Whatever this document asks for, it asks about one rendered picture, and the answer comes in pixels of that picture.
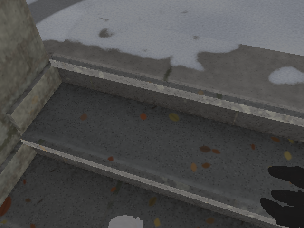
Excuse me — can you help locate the robot right hand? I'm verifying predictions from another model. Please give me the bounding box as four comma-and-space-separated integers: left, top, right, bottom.
260, 165, 304, 228

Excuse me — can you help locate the left robot thigh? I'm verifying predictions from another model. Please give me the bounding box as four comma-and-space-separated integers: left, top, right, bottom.
107, 215, 143, 228

